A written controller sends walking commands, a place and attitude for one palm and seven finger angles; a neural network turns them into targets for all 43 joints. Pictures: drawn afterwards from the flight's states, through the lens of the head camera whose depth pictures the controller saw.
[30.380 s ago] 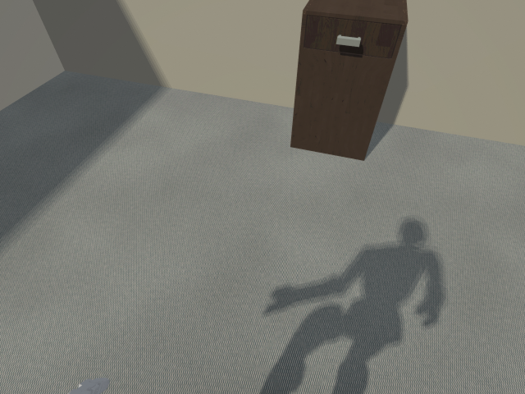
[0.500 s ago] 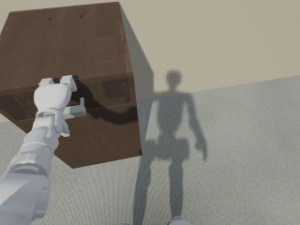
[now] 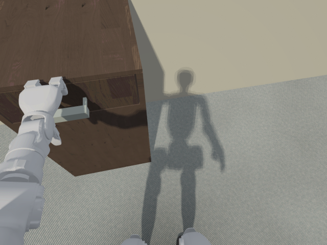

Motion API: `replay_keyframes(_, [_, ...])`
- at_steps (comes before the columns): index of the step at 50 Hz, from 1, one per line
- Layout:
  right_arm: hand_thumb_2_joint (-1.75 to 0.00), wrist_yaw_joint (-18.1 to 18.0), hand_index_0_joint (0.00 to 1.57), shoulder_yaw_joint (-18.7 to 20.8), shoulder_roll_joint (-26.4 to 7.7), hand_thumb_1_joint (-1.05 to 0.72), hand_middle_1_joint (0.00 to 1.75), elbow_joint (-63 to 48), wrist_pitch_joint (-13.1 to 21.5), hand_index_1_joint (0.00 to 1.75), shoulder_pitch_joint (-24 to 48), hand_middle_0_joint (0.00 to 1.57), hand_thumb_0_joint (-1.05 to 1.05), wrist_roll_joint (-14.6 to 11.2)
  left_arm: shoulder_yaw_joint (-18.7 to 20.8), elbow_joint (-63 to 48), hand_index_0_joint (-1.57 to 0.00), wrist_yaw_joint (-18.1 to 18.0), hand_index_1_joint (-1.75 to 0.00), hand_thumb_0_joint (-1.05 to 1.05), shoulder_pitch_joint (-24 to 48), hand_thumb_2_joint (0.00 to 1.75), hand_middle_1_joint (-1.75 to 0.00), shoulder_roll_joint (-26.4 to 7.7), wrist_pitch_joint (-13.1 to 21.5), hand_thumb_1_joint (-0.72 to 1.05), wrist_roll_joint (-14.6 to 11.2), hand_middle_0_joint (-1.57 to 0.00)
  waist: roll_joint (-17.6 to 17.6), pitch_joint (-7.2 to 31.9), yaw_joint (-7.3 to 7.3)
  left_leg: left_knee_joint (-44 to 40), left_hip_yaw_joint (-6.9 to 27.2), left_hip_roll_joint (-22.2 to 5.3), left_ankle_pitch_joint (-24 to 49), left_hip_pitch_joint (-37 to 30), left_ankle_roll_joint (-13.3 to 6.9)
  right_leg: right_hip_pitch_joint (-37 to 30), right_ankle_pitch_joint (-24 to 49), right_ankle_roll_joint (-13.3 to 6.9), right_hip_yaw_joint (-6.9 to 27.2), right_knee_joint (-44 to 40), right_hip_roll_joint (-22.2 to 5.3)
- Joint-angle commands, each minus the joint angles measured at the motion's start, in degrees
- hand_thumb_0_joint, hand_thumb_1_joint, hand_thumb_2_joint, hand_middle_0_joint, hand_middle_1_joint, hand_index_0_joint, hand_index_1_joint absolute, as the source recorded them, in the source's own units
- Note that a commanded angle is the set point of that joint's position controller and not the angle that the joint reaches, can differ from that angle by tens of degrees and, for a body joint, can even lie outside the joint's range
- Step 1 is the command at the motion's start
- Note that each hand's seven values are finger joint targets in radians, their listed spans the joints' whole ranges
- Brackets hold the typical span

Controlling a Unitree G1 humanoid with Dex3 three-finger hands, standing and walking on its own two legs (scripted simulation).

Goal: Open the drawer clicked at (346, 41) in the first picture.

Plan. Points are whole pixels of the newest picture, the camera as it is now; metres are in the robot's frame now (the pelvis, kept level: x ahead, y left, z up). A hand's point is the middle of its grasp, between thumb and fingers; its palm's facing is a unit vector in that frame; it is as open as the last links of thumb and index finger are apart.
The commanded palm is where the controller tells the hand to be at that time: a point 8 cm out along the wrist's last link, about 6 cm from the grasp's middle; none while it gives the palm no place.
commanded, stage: re-aim the fingers above the handle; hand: left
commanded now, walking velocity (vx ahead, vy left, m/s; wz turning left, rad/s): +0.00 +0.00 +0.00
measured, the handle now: (70, 108) +0.50 +0.27 -0.04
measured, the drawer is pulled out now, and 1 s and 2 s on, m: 0.00 0.00 0.00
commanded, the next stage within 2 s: lower the fingers behind the handle in 0.36 s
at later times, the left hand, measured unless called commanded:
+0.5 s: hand (52, 111) +0.45 +0.29 +0.02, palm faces -0.06 +0.01 -1.00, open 13.6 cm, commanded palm +0.45 +0.26 +0.07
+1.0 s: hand (57, 114) +0.45 +0.28 +0.00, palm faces -0.03 +0.02 -1.00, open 13.8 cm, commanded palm +0.45 +0.26 +0.04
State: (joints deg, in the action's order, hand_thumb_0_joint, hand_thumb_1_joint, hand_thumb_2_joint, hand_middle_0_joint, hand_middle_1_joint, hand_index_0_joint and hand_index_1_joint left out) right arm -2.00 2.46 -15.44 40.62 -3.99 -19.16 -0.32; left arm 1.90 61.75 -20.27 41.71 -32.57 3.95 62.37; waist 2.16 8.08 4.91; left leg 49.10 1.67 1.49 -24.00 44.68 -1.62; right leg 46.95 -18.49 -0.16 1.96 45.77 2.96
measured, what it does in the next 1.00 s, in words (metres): stands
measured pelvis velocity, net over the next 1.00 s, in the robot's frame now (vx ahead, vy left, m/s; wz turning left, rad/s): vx -0.01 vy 0.00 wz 0.04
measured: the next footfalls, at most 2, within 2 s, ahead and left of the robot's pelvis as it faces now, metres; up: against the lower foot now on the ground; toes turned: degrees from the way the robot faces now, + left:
none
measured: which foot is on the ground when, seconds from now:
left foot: down 0.00-1.00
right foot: down 0.00-1.00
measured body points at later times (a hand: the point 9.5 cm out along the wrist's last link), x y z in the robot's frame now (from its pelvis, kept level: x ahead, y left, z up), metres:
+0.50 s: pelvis +0.01 +0.01 +0.00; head +0.10 +0.01 +0.44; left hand +0.45 +0.28 +0.07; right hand +0.05 -0.26 -0.13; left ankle -0.02 +0.10 -0.70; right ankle +0.03 -0.12 -0.70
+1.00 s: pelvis -0.01 +0.00 -0.02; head +0.10 +0.01 +0.42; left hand +0.45 +0.28 +0.05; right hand +0.03 -0.27 -0.14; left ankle -0.02 +0.10 -0.70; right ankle +0.03 -0.12 -0.70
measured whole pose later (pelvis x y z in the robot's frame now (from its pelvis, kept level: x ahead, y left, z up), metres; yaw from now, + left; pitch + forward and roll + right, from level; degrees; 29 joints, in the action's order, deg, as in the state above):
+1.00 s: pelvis -0.01 +0.00 -0.02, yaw +2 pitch +22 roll -2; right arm -0.8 2.5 -14.2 42.7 -1.7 -20.0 0.7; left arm -2.6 65.2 -24.0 47.1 -29.8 1.6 62.4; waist 2.1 9.7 4.3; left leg 55.5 4.3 2.1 -25.9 51.4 -1.1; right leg 52.5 -20.8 -0.6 -0.9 51.2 2.4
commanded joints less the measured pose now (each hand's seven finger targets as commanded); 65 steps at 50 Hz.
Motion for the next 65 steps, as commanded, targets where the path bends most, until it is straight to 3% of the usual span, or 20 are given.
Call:
replay_keyframes(1, [-0.90,-0.8,0.20,3.7,-8.6,-0.90,0.30,-2.7,2.0,0.30,-7.2,0.20,0.00,0.5,1.0,-13.4,-0.30,-1.9,-1.20,0.00,25.9,0.30,-1.20,-12.3,2.1,-0.50,-0.8,-0.30,3.1,24.2,1.70,-4.6,-0.8,0.1,18.6,-13.1,-0.6,-13.0,11.8,-1.6,-2.5,-4.4,0.3])
replay_keyframes(6, [-0.90,-0.4,0.20,4.0,-8.6,-0.90,0.30,-1.4,2.3,0.30,-8.1,0.20,0.00,0.9,0.3,-14.3,-0.30,-3.2,-1.20,0.00,27.4,0.30,-1.20,-10.3,2.2,-0.50,-0.8,-0.30,4.6,25.1,1.91,-4.1,0.1,-0.2,21.7,-15.8,-0.1,-10.7,12.0,-1.9,-3.3,-4.0,0.8])
replay_keyframes(11, [-0.90,0.0,0.20,3.6,-8.9,-0.90,0.30,-0.7,2.1,0.30,-7.9,0.20,0.00,0.8,0.5,-12.4,-0.30,-3.5,-1.20,0.00,28.5,0.30,-1.20,-10.8,0.4,-0.50,-1.0,-0.30,3.1,21.4,2.38,-5.0,0.7,-0.2,19.9,-14.6,-0.1,-10.4,10.4,-2.1,-3.6,-4.7,0.8])
replay_keyframes(12, [-0.90,-0.1,0.20,3.6,-8.5,-0.90,0.30,-1.1,2.3,0.30,-7.9,0.20,0.00,0.7,-1.5,-12.5,-0.30,-3.6,-1.20,0.00,29.0,0.30,-1.20,-9.0,0.2,-0.50,-0.6,-0.30,4.8,21.5,2.58,-5.3,0.7,-0.2,20.2,-15.3,0.0,-9.7,10.1,-2.0,-3.7,-4.8,0.8])
replay_keyframes(17, [-0.90,0.1,0.20,3.6,-8.3,-0.90,0.30,-0.8,2.6,0.30,-8.2,0.20,0.00,0.9,-3.1,-12.4,-0.30,-3.6,-1.20,0.00,31.4,0.30,-1.20,-6.9,-1.0,-0.50,-0.3,-0.30,4.8,21.2,3.38,-5.3,1.1,-0.3,21.1,-17.4,0.1,-8.5,9.7,-2.0,-4.1,-5.2,0.9])
replay_keyframes(18, [-0.90,0.2,0.20,3.5,-8.7,-0.90,0.30,-0.5,2.4,0.30,-8.2,0.20,0.00,0.8,-1.3,-11.3,-0.30,-3.5,-1.20,0.00,29.8,0.30,-1.20,-8.8,-1.4,-0.50,-0.4,-0.30,4.3,20.8,2.82,-5.4,1.2,-0.4,21.1,-17.4,0.3,-8.6,9.9,-2.2,-4.1,-5.0,1.0])
replay_keyframes(22, [-0.90,0.0,0.20,3.5,-8.0,-0.90,0.30,-1.1,2.8,0.30,-8.1,0.20,0.00,0.9,-5.1,-12.5,-0.30,-3.1,-1.20,0.00,32.7,0.30,-1.20,-4.4,-1.3,-0.50,-0.4,-0.30,4.6,21.4,3.96,-5.5,1.4,-0.4,21.0,-18.7,0.3,-7.9,9.4,-2.0,-4.3,-5.3,0.9])
replay_keyframes(26, [-0.90,0.0,0.20,3.3,-8.3,-0.90,0.30,-0.8,2.7,0.30,-8.1,0.20,0.00,1.0,-3.5,-9.9,-0.30,-2.4,-1.20,0.00,30.8,0.30,-1.20,-5.9,-1.4,-0.50,-0.5,-0.30,2.5,20.3,3.47,-5.1,1.4,-0.2,19.8,-16.0,0.1,-8.6,9.5,-2.2,-4.1,-4.9,0.8])
replay_keyframes(27, [-0.90,-0.1,0.20,3.2,-7.9,-0.90,0.30,-1.1,2.8,0.30,-8.1,0.20,0.00,1.0,-4.8,-9.5,-0.30,-2.3,-1.20,0.00,30.1,0.30,-1.20,-4.4,-1.1,-0.50,-0.2,-0.30,1.9,20.5,3.74,-4.8,1.1,0.0,19.7,-15.6,-0.2,-8.7,9.7,-2.0,-4.0,-4.9,0.8])
replay_keyframes(33, [-0.90,0.4,0.20,3.4,-7.8,-0.90,0.30,-1.0,2.8,0.30,-8.0,0.20,0.00,1.0,-5.5,-8.1,-0.30,-2.2,-1.20,0.00,28.2,0.30,-1.20,-2.7,-0.5,-0.50,0.1,-0.30,2.4,18.4,3.72,-3.8,1.0,-0.2,17.6,-13.0,-0.1,-6.3,8.5,-2.2,-3.9,-3.9,0.8])
replay_keyframes(35, [-0.90,0.5,0.20,3.5,-7.9,-0.90,0.30,-1.1,2.8,0.30,-8.0,0.20,0.00,1.1,-4.4,-8.1,-0.30,-2.4,-1.20,0.00,27.2,0.30,-1.20,-4.2,-0.6,-0.50,0.5,-0.30,2.8,18.9,3.08,-3.6,0.9,-0.1,16.9,-12.1,0.0,-6.4,8.2,-2.3,-3.7,-3.5,0.7])
replay_keyframes(39, [-0.90,0.6,0.20,3.4,-7.7,-0.90,0.30,-0.9,3.0,0.30,-8.1,0.20,0.00,1.1,-6.9,-6.0,-0.30,-2.5,-1.20,0.00,27.3,0.30,-1.20,-1.1,-1.4,-0.50,0.8,-0.30,2.0,18.1,3.97,-2.7,0.8,0.0,15.3,-10.4,-0.2,-4.5,6.8,-2.1,-3.9,-3.0,0.7])
replay_keyframes(46, [-0.90,0.4,0.20,3.0,-8.2,-0.90,0.30,-0.4,3.2,0.30,-8.6,0.20,0.00,1.3,-3.2,-5.1,-0.30,-3.2,-1.20,0.00,30.1,0.30,-1.20,-6.5,-1.6,-0.50,0.7,-0.30,1.4,20.5,4.30,-0.7,0.8,0.2,12.6,-6.3,-0.8,-4.7,6.2,-2.0,-3.3,-1.1,0.4])
replay_keyframes(47, [-0.90,0.3,0.20,2.9,-7.8,-0.90,0.30,-0.7,3.4,0.30,-8.7,0.20,0.00,1.3,-5.8,-5.0,-0.30,-3.2,-1.20,0.00,30.5,0.30,-1.20,-3.9,-1.6,-0.50,1.0,-0.30,2.1,20.0,4.90,-0.7,0.5,0.3,11.9,-6.0,-0.8,-3.9,5.6,-1.7,-3.3,-1.1,0.4])
replay_keyframes(48, [-0.90,0.4,0.20,3.0,-8.1,-0.90,0.30,-0.3,3.4,0.30,-8.7,0.20,0.00,1.2,-3.9,-3.6,-0.30,-3.3,-1.20,0.00,28.4,0.30,-1.20,-5.4,-2.1,-0.50,0.9,-0.30,1.4,19.8,4.22,-0.3,0.4,0.2,11.4,-5.3,-0.8,-3.7,5.3,-1.9,-3.2,-1.0,0.4])
replay_keyframes(54, [-0.90,0.3,0.20,2.4,-8.3,-0.90,0.30,-0.6,3.5,0.30,-8.8,0.20,0.00,1.2,-4.9,-0.8,-0.30,-2.8,-1.20,0.00,28.0,0.30,-1.20,-5.7,-3.6,-0.50,1.1,-0.30,1.0,19.4,4.42,0.4,0.1,0.5,8.4,-2.1,-0.9,-2.9,3.2,-1.7,-3.2,-0.4,0.3])
replay_keyframes(57, [-0.90,0.1,0.20,2.2,-8.4,-0.90,0.30,-0.6,3.9,0.30,-8.8,0.20,0.00,1.1,-7.0,0.0,-0.30,-2.2,-1.20,0.00,30.8,0.30,-1.20,-4.2,-4.1,-0.50,1.1,-0.30,0.7,16.8,6.16,0.8,0.1,0.3,5.7,-0.3,-1.2,-0.6,1.2,-1.4,-3.2,-0.5,0.2])
replay_keyframes(61, [-0.90,-0.2,0.20,1.8,-8.8,-0.90,0.30,-1.2,4.1,0.30,-8.5,0.20,0.00,1.5,-0.5,-2.8,-0.30,-1.0,-1.20,0.00,30.3,0.30,-1.20,-11.9,-1.7,-0.50,-0.7,-0.30,0.4,22.0,4.12,2.9,-0.3,0.5,4.7,3.4,-1.5,-4.2,1.5,-1.5,-2.1,1.8,-0.1])
replay_keyframes(64, [-0.90,-0.5,0.20,1.5,-8.5,-0.90,0.30,-1.6,4.7,0.30,-8.3,0.20,0.00,1.2,-2.8,-0.7,-0.30,-1.3,-1.20,0.00,28.9,0.30,-1.20,-9.9,-1.2,-0.50,0.3,-0.30,0.0,20.0,4.84,3.8,-0.7,0.7,2.0,6.5,-1.6,-2.5,-0.7,-1.0,-1.8,2.1,-0.3])
replay_keyframes(65, [-0.90,-0.5,0.20,1.4,-8.7,-0.90,0.30,-1.5,4.8,0.30,-8.3,0.20,0.00,1.1,-1.8,-0.4,-0.30,-1.4,-1.20,0.00,28.3,0.30,-1.20,-11.1,-1.0,-0.50,0.6,-0.30,0.2,19.0,4.48,3.9,-0.4,0.5,1.3,6.9,-1.5,-1.1,-1.8,-1.3,-2.1,2.5,-0.2])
